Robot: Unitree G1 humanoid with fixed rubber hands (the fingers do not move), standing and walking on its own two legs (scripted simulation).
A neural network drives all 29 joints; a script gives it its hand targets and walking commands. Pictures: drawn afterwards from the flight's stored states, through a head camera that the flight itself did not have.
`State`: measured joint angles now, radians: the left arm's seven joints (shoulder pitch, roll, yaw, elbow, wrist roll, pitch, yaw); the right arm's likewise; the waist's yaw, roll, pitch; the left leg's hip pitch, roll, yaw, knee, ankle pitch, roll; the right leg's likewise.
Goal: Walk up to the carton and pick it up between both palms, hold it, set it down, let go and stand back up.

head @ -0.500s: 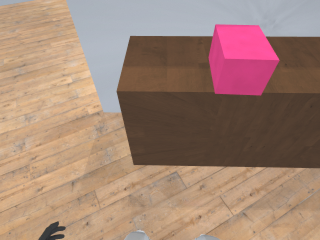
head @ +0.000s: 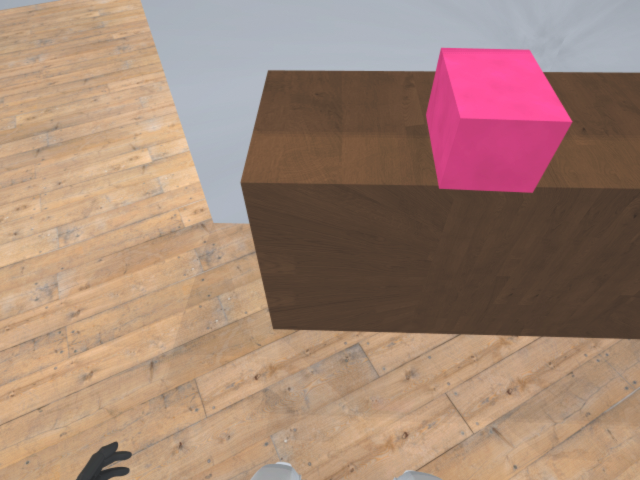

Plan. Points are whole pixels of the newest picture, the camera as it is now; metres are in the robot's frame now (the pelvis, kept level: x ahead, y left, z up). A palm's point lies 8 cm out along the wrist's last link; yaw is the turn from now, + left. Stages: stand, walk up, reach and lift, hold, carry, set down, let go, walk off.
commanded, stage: walk up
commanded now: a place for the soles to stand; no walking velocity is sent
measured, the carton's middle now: (485, 117) +0.78 -0.29 +0.01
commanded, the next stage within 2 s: none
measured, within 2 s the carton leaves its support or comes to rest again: neither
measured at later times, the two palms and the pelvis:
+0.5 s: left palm out of the picture +0.15 +0.27 -0.09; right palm out of the picture +0.06 -0.38 -0.07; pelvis +0.02 -0.04 +0.00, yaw -1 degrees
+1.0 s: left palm (160, 454) +0.17 +0.22 -0.04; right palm out of the picture +0.21 -0.43 -0.07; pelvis +0.13 -0.12 +0.03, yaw -1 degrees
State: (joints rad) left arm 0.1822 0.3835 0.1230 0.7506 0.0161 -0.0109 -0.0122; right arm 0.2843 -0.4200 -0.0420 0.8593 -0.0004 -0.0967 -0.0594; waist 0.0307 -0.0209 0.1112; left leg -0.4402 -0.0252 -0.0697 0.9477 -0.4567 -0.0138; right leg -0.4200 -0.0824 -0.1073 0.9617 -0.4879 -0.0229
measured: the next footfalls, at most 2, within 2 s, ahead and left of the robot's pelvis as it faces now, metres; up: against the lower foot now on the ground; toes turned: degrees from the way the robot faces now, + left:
right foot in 0.58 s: +0.13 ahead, -0.17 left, +0.00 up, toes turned -7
left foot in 1.12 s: +0.31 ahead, +0.00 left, +0.00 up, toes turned +1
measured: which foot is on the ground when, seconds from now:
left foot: down 0.00-0.56, up 0.58-1.00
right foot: down 0.00-0.26, up 0.28-0.56, down 0.58-1.00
